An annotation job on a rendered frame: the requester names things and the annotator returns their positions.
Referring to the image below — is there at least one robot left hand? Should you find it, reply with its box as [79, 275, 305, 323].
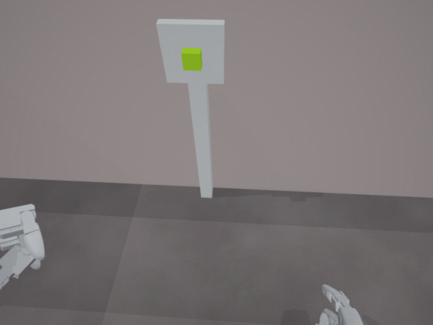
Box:
[0, 204, 45, 292]

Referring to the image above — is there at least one button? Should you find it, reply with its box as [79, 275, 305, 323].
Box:
[181, 48, 202, 71]

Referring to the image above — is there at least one panel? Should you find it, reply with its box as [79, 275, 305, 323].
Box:
[156, 19, 225, 198]

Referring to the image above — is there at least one robot right hand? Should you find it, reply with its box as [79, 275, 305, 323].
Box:
[315, 284, 363, 325]

